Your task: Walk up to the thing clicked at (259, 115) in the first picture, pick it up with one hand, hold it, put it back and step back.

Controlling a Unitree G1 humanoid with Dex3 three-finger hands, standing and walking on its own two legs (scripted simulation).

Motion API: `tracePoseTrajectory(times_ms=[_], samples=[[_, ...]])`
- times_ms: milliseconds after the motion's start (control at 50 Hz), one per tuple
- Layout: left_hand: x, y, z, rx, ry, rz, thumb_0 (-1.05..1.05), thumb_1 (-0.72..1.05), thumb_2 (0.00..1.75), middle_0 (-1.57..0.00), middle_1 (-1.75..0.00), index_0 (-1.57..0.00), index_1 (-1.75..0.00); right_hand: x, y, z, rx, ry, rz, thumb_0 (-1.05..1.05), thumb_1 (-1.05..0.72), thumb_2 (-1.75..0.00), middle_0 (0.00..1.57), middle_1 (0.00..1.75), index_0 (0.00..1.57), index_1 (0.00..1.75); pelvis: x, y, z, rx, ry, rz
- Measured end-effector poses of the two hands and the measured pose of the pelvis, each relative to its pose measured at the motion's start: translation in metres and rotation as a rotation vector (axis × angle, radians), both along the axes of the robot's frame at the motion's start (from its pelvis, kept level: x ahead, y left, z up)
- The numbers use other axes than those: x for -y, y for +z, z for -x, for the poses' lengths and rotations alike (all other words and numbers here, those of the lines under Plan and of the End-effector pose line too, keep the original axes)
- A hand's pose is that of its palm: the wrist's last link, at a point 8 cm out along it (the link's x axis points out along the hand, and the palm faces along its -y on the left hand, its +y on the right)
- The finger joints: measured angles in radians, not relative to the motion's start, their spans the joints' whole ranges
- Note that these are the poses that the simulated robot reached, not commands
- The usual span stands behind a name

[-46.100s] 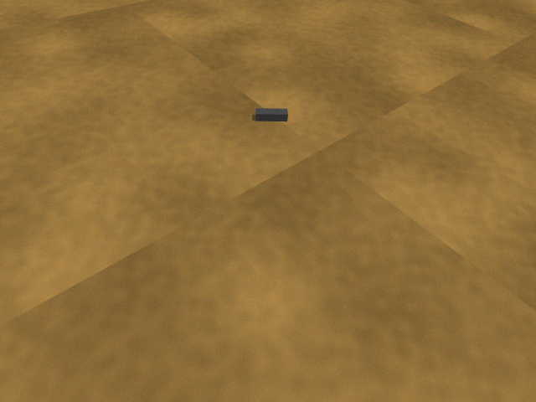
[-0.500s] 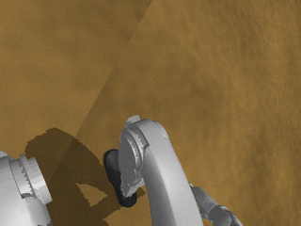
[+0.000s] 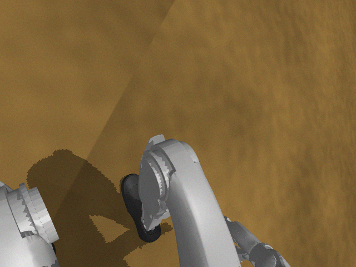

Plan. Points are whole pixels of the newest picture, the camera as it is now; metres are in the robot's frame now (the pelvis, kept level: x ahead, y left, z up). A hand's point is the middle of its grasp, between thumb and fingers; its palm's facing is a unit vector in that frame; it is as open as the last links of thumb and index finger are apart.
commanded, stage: rest palm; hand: left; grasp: from above
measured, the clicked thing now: out of the picture +0.44 +0.43 -0.28
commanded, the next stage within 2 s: close in 1.34 s
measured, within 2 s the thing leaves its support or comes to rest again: neither
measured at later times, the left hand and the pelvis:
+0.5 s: hand out of the picture +0.42 +0.43 -0.23, palm faces -0.41 -0.19 -0.89, open 14.1 cm; pelvis +0.00 +0.00 +0.00, yaw +0 degrees
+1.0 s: hand out of the picture +0.42 +0.43 -0.23, palm faces -0.41 -0.19 -0.89, open 14.0 cm; pelvis +0.00 +0.00 +0.00, yaw +0 degrees
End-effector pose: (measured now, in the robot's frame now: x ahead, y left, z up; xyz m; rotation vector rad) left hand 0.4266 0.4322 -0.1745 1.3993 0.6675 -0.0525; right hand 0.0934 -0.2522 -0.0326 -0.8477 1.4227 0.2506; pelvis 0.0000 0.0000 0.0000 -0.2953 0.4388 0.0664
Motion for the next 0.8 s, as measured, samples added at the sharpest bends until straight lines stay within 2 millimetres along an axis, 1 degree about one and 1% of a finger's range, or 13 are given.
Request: tracePoseTrajectory(times_ms=[400, 640, 800], samples=[[-0.0016, -0.0011, 0.0019, 0.004, 0.004, -0.011, 0.00, -0.51, 0.98, -0.08, -1.03, -0.08, -1.03, -0.0047, -0.0041, -0.0031, 0.012, 0.009, -0.020, 0.00, -0.90, -0.90, 0.21, 0.30, 0.20, 0.30, -0.0008, -0.0016, 0.0000, 0.002, -0.003, -0.001], [0.0016, -0.0041, 0.0019, -0.012, -0.005, -0.005, 0.00, -0.50, 0.97, -0.08, -1.04, -0.08, -1.03, -0.0038, -0.0035, 0.0013, 0.012, 0.001, -0.018, 0.00, -0.89, -0.89, 0.21, 0.30, 0.20, 0.30, -0.0016, -0.0027, 0.0012, 0.008, -0.005, 0.000], [0.0031, -0.0054, 0.0013, 0.008, -0.008, 0.001, 0.00, -0.49, 0.96, -0.08, -1.04, -0.08, -1.03, -0.0042, -0.0025, 0.0012, 0.008, 0.009, -0.015, 0.00, -0.89, -0.89, 0.21, 0.30, 0.20, 0.30, -0.0014, -0.0031, 0.0008, 0.011, -0.005, 0.000]])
